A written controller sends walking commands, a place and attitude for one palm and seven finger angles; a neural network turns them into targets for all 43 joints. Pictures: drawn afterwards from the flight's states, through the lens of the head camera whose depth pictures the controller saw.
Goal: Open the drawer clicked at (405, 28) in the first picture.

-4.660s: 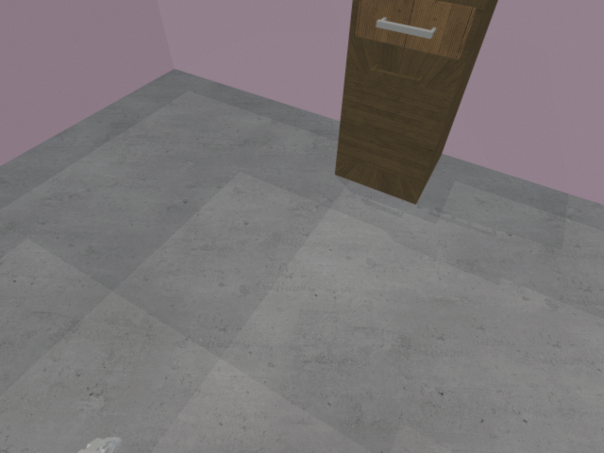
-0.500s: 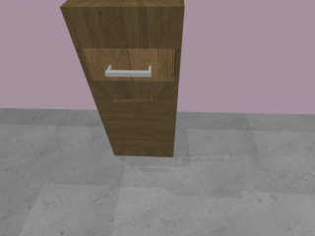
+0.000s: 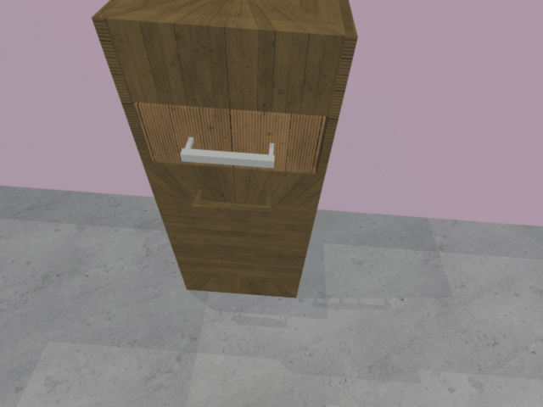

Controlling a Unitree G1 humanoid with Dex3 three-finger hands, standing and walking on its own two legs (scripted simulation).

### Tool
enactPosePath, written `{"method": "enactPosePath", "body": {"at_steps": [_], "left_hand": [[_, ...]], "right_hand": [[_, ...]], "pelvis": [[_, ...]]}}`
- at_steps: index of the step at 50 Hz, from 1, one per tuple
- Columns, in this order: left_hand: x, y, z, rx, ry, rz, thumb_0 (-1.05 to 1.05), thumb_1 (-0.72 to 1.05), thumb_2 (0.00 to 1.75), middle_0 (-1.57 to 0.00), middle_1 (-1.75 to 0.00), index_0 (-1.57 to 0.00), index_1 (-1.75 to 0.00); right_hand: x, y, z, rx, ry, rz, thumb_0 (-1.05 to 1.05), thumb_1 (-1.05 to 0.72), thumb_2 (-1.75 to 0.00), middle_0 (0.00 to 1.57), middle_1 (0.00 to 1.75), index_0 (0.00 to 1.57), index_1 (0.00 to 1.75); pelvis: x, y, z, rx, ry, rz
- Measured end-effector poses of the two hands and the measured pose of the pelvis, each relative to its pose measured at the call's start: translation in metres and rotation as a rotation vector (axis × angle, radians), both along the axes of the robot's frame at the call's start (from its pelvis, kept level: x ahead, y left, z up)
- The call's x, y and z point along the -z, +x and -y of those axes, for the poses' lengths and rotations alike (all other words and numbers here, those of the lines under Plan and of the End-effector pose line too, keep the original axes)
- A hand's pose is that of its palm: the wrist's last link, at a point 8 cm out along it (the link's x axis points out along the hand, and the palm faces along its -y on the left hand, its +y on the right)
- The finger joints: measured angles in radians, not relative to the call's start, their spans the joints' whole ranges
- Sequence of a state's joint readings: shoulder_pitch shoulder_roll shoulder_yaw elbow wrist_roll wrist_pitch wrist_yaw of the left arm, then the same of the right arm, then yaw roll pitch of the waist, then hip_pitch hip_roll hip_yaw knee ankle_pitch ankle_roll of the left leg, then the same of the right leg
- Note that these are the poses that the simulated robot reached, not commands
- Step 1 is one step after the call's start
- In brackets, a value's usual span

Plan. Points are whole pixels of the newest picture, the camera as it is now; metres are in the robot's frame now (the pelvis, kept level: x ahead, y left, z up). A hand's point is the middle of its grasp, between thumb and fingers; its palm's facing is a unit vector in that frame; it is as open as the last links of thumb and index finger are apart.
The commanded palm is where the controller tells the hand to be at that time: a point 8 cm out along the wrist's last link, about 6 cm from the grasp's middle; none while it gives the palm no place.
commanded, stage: come to a stop and stand still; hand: left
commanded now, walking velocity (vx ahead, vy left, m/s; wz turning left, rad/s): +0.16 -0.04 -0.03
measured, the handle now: (229, 151) +0.59 +0.13 +0.01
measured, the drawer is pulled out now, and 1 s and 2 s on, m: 0.00 0.00 0.00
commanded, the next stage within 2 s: look again from close up in 1.36 s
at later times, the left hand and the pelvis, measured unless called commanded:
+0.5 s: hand (185, 406) +0.15 +0.15 -0.16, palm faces +0.07 -0.97 -0.25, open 7.3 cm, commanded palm none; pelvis +0.07 -0.04 +0.01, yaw +2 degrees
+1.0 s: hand out of the picture +0.01 +0.17 -0.16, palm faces +0.05 -0.97 -0.23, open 7.4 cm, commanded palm none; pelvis +0.03 -0.01 +0.01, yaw +1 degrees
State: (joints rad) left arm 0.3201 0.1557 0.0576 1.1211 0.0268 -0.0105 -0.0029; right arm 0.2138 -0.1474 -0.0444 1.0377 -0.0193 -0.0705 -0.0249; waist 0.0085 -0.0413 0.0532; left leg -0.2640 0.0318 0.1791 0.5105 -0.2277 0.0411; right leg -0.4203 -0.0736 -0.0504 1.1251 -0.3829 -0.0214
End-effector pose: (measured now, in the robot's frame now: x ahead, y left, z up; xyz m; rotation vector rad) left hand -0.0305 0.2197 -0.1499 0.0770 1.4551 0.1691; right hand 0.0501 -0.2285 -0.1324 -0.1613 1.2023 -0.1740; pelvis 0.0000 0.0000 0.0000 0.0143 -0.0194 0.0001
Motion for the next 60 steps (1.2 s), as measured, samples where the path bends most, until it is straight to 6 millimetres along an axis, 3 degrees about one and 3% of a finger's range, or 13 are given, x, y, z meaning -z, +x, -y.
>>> {"method": "enactPosePath", "body": {"at_steps": [4, 10, 15, 19, 23, 28, 32, 40, 48, 53, 60], "left_hand": [[-0.012, 0.067, -0.003, 0.026, 0.039, 0.125, 0.00, 0.92, 0.90, -0.19, -0.30, -0.19, -0.30], [-0.021, 0.140, 0.008, 0.084, 0.100, 0.209, 0.00, 0.93, 0.90, -0.19, -0.30, -0.19, -0.30], [-0.024, 0.170, 0.033, 0.100, 0.104, 0.213, 0.00, 0.93, 0.90, -0.19, -0.30, -0.20, -0.30], [-0.028, 0.182, 0.039, 0.068, 0.109, 0.231, -0.01, 0.93, 0.90, -0.20, -0.30, -0.20, -0.30], [-0.029, 0.177, 0.032, 0.045, 0.112, 0.232, -0.01, 0.93, 0.90, -0.20, -0.30, -0.20, -0.30], [-0.021, 0.154, 0.012, 0.037, 0.106, 0.204, -0.01, 0.92, 0.90, -0.20, -0.30, -0.20, -0.30], [-0.004, 0.133, -0.011, 0.019, 0.086, 0.183, 0.00, 0.91, 0.90, -0.20, -0.30, -0.20, -0.30], [-0.009, 0.081, -0.030, -0.015, 0.071, 0.095, 0.00, 0.91, 0.90, -0.20, -0.30, -0.20, -0.30], [-0.014, 0.038, -0.011, 0.012, 0.081, -0.010, 0.00, 0.91, 0.90, -0.20, -0.30, -0.20, -0.30], [-0.019, 0.029, 0.009, 0.026, 0.061, -0.006, 0.00, 0.91, 0.90, -0.20, -0.30, -0.20, -0.30], [-0.014, 0.032, 0.030, 0.033, 0.030, 0.028, 0.00, 0.92, 0.90, -0.20, -0.30, -0.20, -0.30]], "right_hand": [[0.002, -0.002, 0.003, 0.012, 0.026, -0.069, 0.00, -0.94, -0.90, 0.20, 0.30, 0.20, 0.30], [0.021, -0.002, 0.012, 0.053, 0.090, -0.165, 0.00, -0.92, -0.90, 0.20, 0.30, 0.20, 0.30], [0.029, 0.009, 0.021, 0.076, 0.122, -0.228, 0.01, -0.92, -0.90, 0.20, 0.30, 0.20, 0.30], [0.024, 0.024, 0.029, 0.049, 0.101, -0.248, 0.01, -0.91, -0.90, 0.20, 0.30, 0.19, 0.30], [0.019, 0.046, 0.037, 0.014, 0.065, -0.215, 0.01, -0.91, -0.90, 0.20, 0.30, 0.19, 0.30], [0.009, 0.072, 0.037, -0.017, 0.016, -0.106, 0.01, -0.91, -0.90, 0.20, 0.30, 0.19, 0.30], [0.003, 0.075, 0.027, -0.036, -0.028, -0.026, 0.01, -0.91, -0.90, 0.20, 0.30, 0.19, 0.30], [-0.009, 0.049, -0.002, -0.063, -0.016, -0.068, 0.01, -0.91, -0.90, 0.20, 0.30, 0.20, 0.30], [0.008, 0.026, -0.001, -0.008, 0.041, -0.085, 0.01, -0.93, -0.90, 0.20, 0.30, 0.20, 0.30], [0.011, 0.000, 0.006, 0.009, 0.055, -0.129, 0.00, -0.93, -0.90, 0.20, 0.30, 0.20, 0.30], [0.010, -0.042, 0.010, 0.024, 0.065, -0.214, 0.01, -0.92, -0.90, 0.20, 0.30, 0.20, 0.30]], "pelvis": [[-0.006, 0.023, 0.005, 0.000, 0.007, -0.006], [0.000, 0.059, 0.027, 0.003, 0.033, -0.001], [0.001, 0.081, 0.042, -0.013, 0.015, -0.011], [-0.003, 0.082, 0.045, -0.034, 0.019, -0.016], [-0.006, 0.073, 0.041, -0.043, 0.023, -0.016], [-0.003, 0.059, 0.028, -0.042, 0.011, -0.015], [0.006, 0.049, 0.012, -0.040, -0.014, -0.007], [-0.007, 0.038, -0.001, -0.032, -0.008, -0.017], [-0.005, 0.029, 0.004, -0.015, 0.014, -0.016], [-0.009, 0.023, 0.010, -0.016, 0.002, 0.000], [-0.010, 0.016, 0.020, -0.016, -0.001, 0.013]]}}
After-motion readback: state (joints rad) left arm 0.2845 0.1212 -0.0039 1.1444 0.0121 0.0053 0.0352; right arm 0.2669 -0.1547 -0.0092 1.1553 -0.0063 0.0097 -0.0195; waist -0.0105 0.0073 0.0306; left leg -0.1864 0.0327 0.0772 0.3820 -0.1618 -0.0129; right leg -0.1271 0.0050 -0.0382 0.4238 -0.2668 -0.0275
